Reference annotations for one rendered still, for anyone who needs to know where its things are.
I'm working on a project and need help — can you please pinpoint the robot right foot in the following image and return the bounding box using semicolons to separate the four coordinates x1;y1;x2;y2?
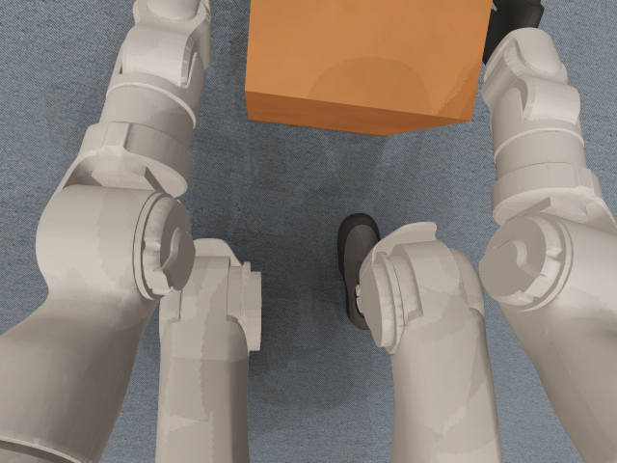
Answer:
337;213;381;330

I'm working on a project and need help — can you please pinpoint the robot left upper arm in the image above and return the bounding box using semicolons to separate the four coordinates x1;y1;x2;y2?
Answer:
0;184;196;463

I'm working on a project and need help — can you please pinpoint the robot right forearm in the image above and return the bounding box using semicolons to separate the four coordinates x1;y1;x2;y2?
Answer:
481;28;617;234

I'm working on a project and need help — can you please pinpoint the robot right hand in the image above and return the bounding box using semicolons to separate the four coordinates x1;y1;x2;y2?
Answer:
482;0;545;66

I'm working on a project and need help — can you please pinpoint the right robot thigh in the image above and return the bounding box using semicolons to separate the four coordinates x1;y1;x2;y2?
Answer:
364;240;503;463

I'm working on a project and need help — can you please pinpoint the robot left forearm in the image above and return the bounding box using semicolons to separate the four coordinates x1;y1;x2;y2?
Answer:
36;0;211;276

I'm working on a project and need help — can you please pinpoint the carton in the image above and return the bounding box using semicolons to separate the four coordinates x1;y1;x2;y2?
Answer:
245;0;493;136

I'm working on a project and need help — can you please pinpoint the robot right upper arm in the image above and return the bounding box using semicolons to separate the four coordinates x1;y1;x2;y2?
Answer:
478;212;617;463

